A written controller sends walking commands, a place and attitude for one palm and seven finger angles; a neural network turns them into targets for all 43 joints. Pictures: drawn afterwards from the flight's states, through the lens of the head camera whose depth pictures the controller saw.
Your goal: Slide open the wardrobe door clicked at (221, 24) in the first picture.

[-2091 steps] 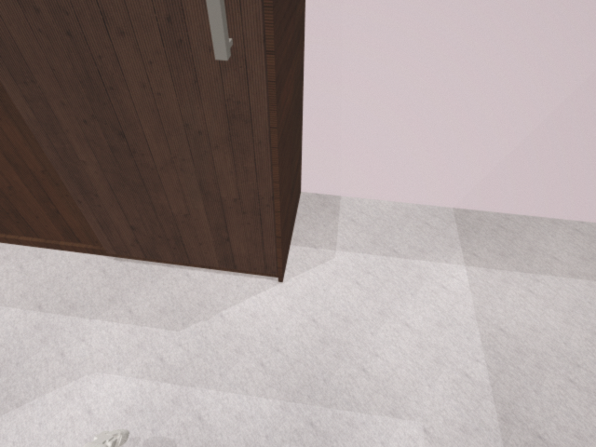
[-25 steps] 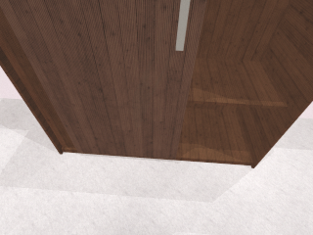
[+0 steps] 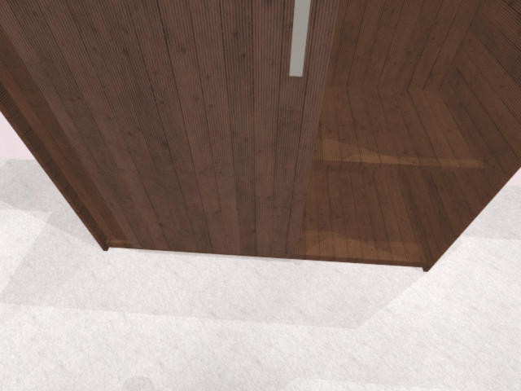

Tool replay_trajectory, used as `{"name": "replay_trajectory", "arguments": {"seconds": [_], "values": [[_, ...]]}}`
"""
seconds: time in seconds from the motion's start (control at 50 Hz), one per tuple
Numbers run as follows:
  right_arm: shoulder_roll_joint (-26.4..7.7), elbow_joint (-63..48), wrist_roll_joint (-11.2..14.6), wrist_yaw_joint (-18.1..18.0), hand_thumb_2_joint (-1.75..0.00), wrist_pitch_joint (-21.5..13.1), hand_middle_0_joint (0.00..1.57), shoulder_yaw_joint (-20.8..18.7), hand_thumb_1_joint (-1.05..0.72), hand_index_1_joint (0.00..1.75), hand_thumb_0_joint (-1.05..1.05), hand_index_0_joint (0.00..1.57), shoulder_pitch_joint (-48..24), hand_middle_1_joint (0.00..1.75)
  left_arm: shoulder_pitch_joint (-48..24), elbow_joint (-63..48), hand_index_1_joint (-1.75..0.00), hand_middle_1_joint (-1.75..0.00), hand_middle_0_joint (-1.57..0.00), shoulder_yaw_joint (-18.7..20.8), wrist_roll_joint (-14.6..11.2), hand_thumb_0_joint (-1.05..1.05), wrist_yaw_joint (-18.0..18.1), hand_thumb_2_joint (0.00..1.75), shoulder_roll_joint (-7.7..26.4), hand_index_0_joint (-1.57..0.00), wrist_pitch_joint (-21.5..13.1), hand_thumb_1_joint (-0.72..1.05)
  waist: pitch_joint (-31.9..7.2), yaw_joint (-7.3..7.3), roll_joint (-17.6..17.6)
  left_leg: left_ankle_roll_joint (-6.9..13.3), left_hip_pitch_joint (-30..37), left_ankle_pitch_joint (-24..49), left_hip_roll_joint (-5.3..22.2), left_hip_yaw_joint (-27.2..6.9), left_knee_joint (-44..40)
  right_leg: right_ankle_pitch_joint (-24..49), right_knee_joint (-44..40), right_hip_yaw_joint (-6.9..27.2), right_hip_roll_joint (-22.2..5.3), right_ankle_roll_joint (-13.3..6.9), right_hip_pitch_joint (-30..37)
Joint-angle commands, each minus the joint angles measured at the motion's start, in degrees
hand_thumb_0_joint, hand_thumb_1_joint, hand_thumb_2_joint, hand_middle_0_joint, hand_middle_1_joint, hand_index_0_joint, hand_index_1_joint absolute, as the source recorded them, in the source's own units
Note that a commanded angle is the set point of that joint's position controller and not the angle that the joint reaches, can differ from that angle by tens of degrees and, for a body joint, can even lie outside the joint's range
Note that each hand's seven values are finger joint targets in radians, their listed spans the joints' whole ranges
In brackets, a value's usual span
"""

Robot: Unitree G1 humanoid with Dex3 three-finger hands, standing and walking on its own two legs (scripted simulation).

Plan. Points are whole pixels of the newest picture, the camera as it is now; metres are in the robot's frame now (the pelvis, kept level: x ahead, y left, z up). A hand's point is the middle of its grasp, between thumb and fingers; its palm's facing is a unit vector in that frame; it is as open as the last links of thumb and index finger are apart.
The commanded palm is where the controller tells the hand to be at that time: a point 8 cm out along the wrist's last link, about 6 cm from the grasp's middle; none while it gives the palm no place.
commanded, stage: look to check the result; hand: right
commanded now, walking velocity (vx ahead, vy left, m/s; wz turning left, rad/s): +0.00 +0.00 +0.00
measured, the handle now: (300, 13) +0.70 -0.03 +0.25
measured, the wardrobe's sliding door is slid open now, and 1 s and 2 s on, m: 0.56 0.56 0.56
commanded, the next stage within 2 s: stand and wait in 0.30 s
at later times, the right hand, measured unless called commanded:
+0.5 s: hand out of the picture +0.09 -0.23 -0.16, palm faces -0.01 +0.95 -0.30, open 7.4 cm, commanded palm none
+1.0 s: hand out of the picture +0.09 -0.23 -0.16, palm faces -0.01 +0.95 -0.31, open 7.4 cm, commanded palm none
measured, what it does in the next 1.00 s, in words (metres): stands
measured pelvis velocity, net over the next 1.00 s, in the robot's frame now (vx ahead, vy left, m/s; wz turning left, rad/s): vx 0.02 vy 0.01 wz -0.01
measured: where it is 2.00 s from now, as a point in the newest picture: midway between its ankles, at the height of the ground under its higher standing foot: outside the picture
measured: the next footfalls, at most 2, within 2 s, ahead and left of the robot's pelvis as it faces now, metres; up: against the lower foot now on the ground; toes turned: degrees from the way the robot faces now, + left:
none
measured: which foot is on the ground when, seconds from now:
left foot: down 0.00-1.00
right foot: down 0.00-1.00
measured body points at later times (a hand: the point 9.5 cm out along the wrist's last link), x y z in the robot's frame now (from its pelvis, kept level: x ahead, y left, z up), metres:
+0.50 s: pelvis +0.01 +0.00 +0.00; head +0.03 +0.00 +0.45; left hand +0.09 +0.29 -0.13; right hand +0.09 -0.28 -0.14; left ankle +0.02 +0.12 -0.75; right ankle -0.03 -0.07 -0.75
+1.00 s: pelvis +0.02 +0.01 +0.00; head +0.03 +0.01 +0.45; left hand +0.09 +0.30 -0.13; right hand +0.09 -0.28 -0.14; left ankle +0.02 +0.12 -0.75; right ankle -0.03 -0.07 -0.75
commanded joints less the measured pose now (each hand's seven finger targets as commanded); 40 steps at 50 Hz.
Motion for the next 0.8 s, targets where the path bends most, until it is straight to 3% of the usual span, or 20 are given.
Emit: {"name": "replay_trajectory", "arguments": {"seconds": [0.0,0.34,0.78], "values": [[-9.8,-3.4,-0.2,-0.8,-0.9,-1.2,0.2,-1.6,-0.9,0.3,0.0,0.2,-1.6,0.3,-1.1,-2.7,-0.3,-0.3,-0.2,1.9,0.1,0.0,0.9,0.9,10.4,-0.2,-1.3,0.9,-4.0,0.07,-0.8,2.6,2.7,7.8,6.2,-5.3,-1.6,11.5,-4.2,8.1,-10.7,1.4,-1.4],[-12.5,-4.1,-0.1,-0.8,-0.9,-1.5,0.2,-1.7,-0.9,0.3,0.0,0.2,-4.0,0.3,-4.2,-3.3,-0.3,-0.3,-0.2,2.1,0.0,0.0,0.6,0.9,13.3,-0.2,-1.4,0.9,-5.6,0.18,-0.4,2.7,4.0,12.1,6.7,-5.0,-1.7,17.7,-4.4,8.0,-10.9,2.1,1.5],[-14.1,-4.1,-0.1,-0.7,-0.9,-1.7,0.2,-1.6,-0.9,0.3,0.0,0.2,-5.1,0.3,-5.1,-3.3,-0.3,-0.3,-0.2,2.0,-0.1,0.0,0.5,0.9,14.8,-0.2,-1.3,0.9,-5.5,0.22,-0.2,2.8,5.2,12.2,7.2,-5.4,-3.4,16.0,-5.2,7.8,-11.0,2.3,2.0]]}}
